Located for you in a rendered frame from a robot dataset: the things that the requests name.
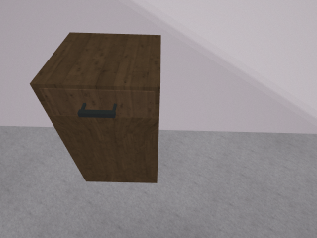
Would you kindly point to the cabinet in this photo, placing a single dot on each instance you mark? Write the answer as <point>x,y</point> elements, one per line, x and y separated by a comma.
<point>120,149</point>

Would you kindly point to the drawer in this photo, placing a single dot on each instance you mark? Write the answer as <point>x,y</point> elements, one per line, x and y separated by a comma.
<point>130,103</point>

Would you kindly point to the handle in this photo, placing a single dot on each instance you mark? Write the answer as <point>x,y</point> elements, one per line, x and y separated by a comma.
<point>89,113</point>

